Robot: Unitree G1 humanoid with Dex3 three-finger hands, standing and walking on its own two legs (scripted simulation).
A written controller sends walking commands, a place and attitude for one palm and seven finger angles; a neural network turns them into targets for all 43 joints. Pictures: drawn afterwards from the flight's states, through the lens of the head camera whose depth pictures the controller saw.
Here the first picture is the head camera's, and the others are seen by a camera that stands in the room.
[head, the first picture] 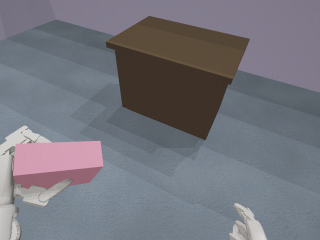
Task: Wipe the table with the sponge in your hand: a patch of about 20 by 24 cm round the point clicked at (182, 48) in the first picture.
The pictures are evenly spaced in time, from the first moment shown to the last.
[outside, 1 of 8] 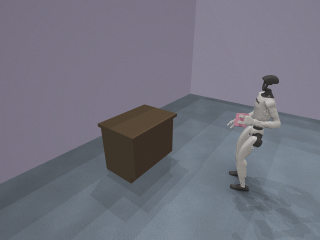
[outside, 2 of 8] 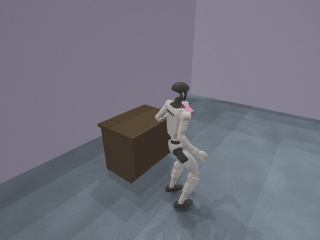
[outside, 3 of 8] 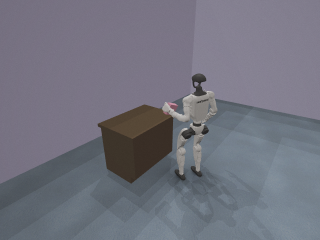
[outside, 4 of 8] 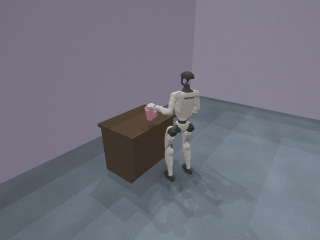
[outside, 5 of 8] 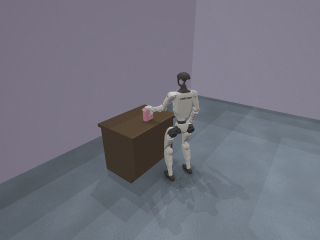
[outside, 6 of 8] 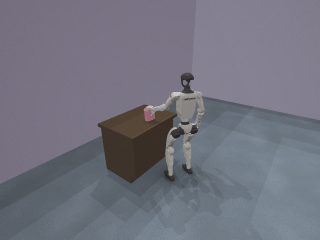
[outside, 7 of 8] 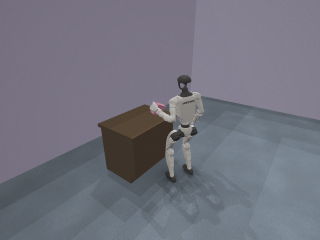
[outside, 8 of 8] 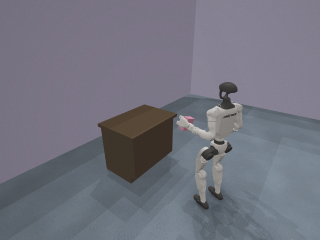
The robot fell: no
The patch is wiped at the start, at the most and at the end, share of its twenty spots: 0.00 1.00 1.00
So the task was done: yes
